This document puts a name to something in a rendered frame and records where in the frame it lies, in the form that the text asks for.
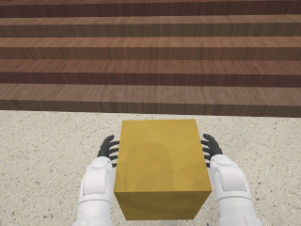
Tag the robot left hand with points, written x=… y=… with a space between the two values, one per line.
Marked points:
x=105 y=150

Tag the carton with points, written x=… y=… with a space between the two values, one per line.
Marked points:
x=161 y=171

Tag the robot right hand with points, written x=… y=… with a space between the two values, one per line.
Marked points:
x=212 y=150

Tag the right robot forearm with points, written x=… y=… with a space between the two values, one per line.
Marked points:
x=232 y=193

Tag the left robot forearm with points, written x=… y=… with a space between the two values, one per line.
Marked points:
x=95 y=195

